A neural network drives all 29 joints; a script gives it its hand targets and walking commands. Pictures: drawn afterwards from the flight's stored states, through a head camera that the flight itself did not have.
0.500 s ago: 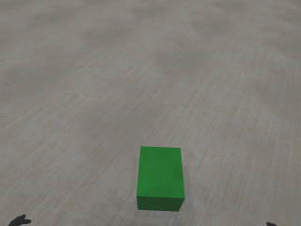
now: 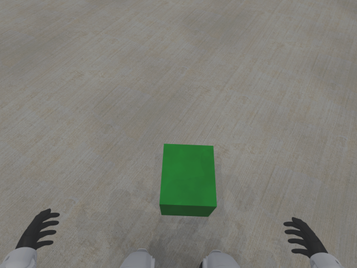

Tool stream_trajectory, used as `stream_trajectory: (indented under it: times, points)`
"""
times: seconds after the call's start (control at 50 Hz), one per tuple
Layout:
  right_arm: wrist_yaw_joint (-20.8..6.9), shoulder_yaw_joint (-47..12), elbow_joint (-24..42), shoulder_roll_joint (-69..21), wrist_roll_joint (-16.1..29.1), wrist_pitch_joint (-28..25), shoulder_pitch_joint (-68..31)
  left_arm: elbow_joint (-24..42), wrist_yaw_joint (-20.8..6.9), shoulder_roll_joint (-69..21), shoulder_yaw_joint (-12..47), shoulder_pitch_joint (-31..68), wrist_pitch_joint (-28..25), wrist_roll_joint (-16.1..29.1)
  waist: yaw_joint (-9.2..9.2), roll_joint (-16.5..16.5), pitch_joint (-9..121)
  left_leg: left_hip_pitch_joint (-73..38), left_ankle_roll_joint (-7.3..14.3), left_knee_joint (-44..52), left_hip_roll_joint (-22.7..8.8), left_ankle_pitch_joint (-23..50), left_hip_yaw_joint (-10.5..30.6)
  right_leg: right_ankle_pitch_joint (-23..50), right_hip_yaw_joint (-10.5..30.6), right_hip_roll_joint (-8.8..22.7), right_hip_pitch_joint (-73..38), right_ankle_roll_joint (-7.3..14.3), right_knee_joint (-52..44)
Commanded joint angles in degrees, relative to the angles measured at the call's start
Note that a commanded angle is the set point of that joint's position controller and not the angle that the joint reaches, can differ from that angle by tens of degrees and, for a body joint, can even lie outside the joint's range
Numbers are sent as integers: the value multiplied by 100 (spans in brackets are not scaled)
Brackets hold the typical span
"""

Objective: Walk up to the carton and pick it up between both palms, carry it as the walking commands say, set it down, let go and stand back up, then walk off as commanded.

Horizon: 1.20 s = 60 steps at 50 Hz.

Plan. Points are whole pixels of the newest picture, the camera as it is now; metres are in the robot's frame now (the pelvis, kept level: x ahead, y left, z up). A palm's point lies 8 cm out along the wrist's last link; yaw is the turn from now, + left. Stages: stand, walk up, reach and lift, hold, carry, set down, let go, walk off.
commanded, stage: reach and lift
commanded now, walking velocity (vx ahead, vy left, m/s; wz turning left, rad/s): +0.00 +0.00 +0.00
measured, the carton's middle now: (186, 181) +0.50 -0.07 -0.62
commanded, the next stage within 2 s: none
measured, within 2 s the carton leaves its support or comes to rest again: neither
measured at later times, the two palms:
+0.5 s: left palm (78, 193) +0.30 +0.25 -0.12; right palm (291, 208) +0.26 -0.30 -0.12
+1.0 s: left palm (111, 156) +0.43 +0.20 -0.17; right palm (264, 168) +0.39 -0.27 -0.17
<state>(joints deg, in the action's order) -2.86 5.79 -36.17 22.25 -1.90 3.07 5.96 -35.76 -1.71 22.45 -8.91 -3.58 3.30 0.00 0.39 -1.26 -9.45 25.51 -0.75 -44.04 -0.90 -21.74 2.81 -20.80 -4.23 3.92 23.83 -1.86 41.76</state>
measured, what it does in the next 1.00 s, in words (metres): lowers itself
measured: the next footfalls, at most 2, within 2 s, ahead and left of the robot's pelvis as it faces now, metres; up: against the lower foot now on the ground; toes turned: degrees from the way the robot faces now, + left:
none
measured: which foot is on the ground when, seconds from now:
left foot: down 0.00-1.00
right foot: down 0.00-1.00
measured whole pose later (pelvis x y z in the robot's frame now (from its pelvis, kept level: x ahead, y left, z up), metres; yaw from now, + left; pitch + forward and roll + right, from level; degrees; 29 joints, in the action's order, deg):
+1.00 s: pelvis -0.05 +0.00 -0.06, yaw -2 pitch +42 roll -1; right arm -2.5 14.6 -40.1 21.5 3.3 6.3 -45.3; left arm -42.5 0.5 18.4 -9.9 52.0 8.5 0.3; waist 0.4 -0.9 1.3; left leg 80.1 -1.7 -54.5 -0.9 -15.9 2.8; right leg -15.4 -2.8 3.6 79.2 -1.3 53.3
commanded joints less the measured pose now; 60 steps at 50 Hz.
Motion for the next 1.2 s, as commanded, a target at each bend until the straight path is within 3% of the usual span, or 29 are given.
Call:
stream_trajectory:
  times: [0.0, 0.04, 0.06, 0.08, 0.12, 0.16, 0.18, 0.2, 0.22, 0.3, 0.34, 0.36, 0.44, 0.46, 0.5, 0.56, 0.6, 0.66, 0.7, 0.72, 0.8, 0.86, 0.88, 0.96, 1.0, 1.08, 1.1, 1.16, 1.18]
  points:
    - [205, 531, 622, 464, -85, -288, -798, 458, 10, 377, -249, 450, -292, 38, -20, 534, 2318, 344, -156, -146, 358, 2633, -298, 2743, 131, -680, -465, 17, 544]
    - [183, 513, 468, 511, 8, -350, -944, 445, 69, 632, -332, 561, -282, -26, -55, 71, 2933, -48, -256, -293, 439, 3167, -238, 3091, 153, -665, 83, 24, 567]
    - [239, 584, 484, 509, 25, -450, -943, 246, 62, 302, 22, 440, -404, 228, 200, 356, 3015, 153, -208, -384, 379, 3481, -45, 3323, 218, -650, 171, 58, 770]
    - [173, 449, 423, 453, 170, -525, -1169, 387, 111, 332, -206, 643, -416, 20, -126, -20, 3289, 278, -341, -517, 398, 3974, -121, 3659, 257, -625, 353, 90, 921]
    - [236, 593, 181, 236, 156, -500, -498, 253, 143, 160, -11, 136, -484, 106, 157, 15, 3477, 155, -262, -513, 365, 4902, -4, 4026, 268, -687, 238, 94, 872]
    - [140, 648, 187, 314, 283, -667, -868, 425, 158, 357, -7, 701, -575, 179, 87, -274, 3686, -163, -297, -566, 346, 4481, -103, 3392, 183, -655, 868, 108, 865]
    - [178, 625, 251, 348, 247, -582, -1461, 532, 166, 129, 132, 1272, -533, 358, 413, -37, 3664, 253, -201, -640, 360, 3869, -122, 3243, 328, -650, 1048, 145, 887]
    - [123, 666, 98, 390, 324, -510, -1387, 365, 197, -5, 92, 1023, -457, 395, 262, -304, 3519, 415, -380, -564, 322, 3918, -53, 2865, 117, -704, 1469, 84, 957]
    - [110, 609, 238, 418, 297, -401, -1812, 288, 160, 122, 83, 1509, -304, 319, 307, -53, 3185, 849, -283, -417, 412, 2606, -136, 2089, 154, -696, 1572, 111, 844]
    - [85, 922, 414, 650, 470, -292, -2515, 920, 243, 187, 48, 2499, -120, 608, 267, -226, 4034, 682, -242, -531, 353, 2447, -187, 1856, 102, -640, 1591, 191, 977]
    - [-2, 891, 390, 715, 498, -161, -2888, 438, 241, 89, 4, 2816, 71, 495, 305, 223, 3800, 938, -195, -490, 351, 1809, -158, 1353, -76, -689, 2071, 75, 1010]
    - [81, 1041, 43, 568, 487, -9, -2899, 290, 190, 138, -128, 3002, 182, 356, 402, -62, 3615, 1538, -257, -497, 377, 1556, -303, 1401, 136, -641, 1928, 108, 845]
    - [54, 688, 67, 457, 772, 147, -3501, 14, 122, 455, -381, 3605, 300, 429, -65, 108, 4137, 1795, -62, -393, 399, 1414, -352, 1469, 104, -598, 1467, 22, 945]
    - [79, 910, 104, 586, 575, 167, -3730, -194, 77, 34, -23, 3766, 359, 635, 326, 321, 4124, 1941, -70, -508, 424, 1301, -363, 1412, 94, -672, 1758, 29, 998]
    - [125, 824, -66, 472, 625, 244, -4237, -298, 45, 115, -265, 4254, 437, 504, 48, 491, 4179, 2410, -28, -490, 341, 944, -360, 889, 127, -568, 1924, 5, 936]
    - [112, 984, -351, 436, 601, 344, -4633, -339, 42, 323, -307, 4739, 454, 431, -15, 37, 4088, 2698, -133, -526, 384, 873, -373, 893, 139, -653, 2216, 9, 1024]
    - [129, 889, -129, 428, 660, 292, -4884, -193, 28, 185, -243, 5219, 365, 627, 168, 350, 5044, 2397, -51, -731, 424, 1093, -329, 1156, 155, -701, 2056, 33, 1145]
    - [137, 1036, -145, 521, 757, 224, -5581, -387, 179, 69, -321, 5477, 359, 542, -59, -97, 5636, 2600, -121, -960, 449, 1788, -323, 1858, 219, -725, 2333, 56, 1412]
    - [138, 1169, -487, 514, 725, 264, -5256, -467, 166, 29, -328, 5369, 404, 628, 337, 309, 6000, 2426, -176, -1006, 464, 2388, -292, 2567, 212, -756, 2342, 45, 1381]
    - [115, 1089, -285, 576, 779, 250, -5711, -265, 171, 40, -397, 5774, 389, 629, 13, 120, 5810, 2445, -113, -988, 438, 2249, -313, 2140, 270, -732, 2453, 78, 1355]
    - [98, 1217, -515, 452, 801, 315, -5946, -384, 201, -140, -325, 6247, 475, 542, 289, -259, 6357, 2527, -159, -1187, 413, 2576, -282, 2482, 334, -780, 2742, 90, 1477]
    - [47, 1417, -422, 648, 695, 171, -6133, 51, 287, 53, -563, 6591, 344, 515, 263, -382, 7044, 1876, -212, -1260, 428, 3273, -244, 2847, 241, -809, 2814, 102, 1495]
    - [48, 1286, -235, 562, 790, 98, -6464, -416, 295, -299, -491, 6421, 383, 507, 158, 124, 6919, 2837, -192, -1309, 488, 3118, -310, 3261, 351, -808, 2531, 112, 1573]
    - [-121, 1302, -560, 540, 898, 193, -6728, -333, 416, -422, -510, 6809, 450, 495, 159, -388, 7051, 1515, -206, -1467, 314, 4042, -91, 2747, 206, -843, 3981, 61, 1592]
    - [-102, 1159, -461, 346, 715, 280, -7547, -662, 293, -201, -912, 7418, 481, 430, -22, 47, 6481, 2858, -144, -1337, 405, 2827, -398, 2647, 439, -722, 3310, 21, 1455]
    - [-99, 1459, -821, 400, 634, 313, -7528, -714, 291, -305, -689, 7601, 481, 382, 213, -311, 6923, 2493, -133, -1368, 357, 3351, -300, 2971, 329, -779, 3435, 50, 1551]
    - [-59, 1625, -692, 407, 435, 303, -7573, -458, 265, -245, -921, 7787, 433, 211, 297, 84, 7230, 2761, -159, -1562, 391, 3360, -325, 3277, 309, -756, 3399, 36, 1596]
    - [-130, 1829, -1053, 707, 177, 369, -7868, -439, 311, -466, -796, 8169, 500, 329, 419, -541, 7035, 2351, -349, -1578, 316, 3304, -232, 2572, 115, -796, 4420, 83, 1565]
    - [-161, 1773, -1049, 567, 67, 394, -7987, -564, 250, -495, -706, 8039, 530, 384, 460, -146, 7051, 2531, -272, -1535, 377, 3176, -286, 2599, 147, -787, 4050, 75, 1630]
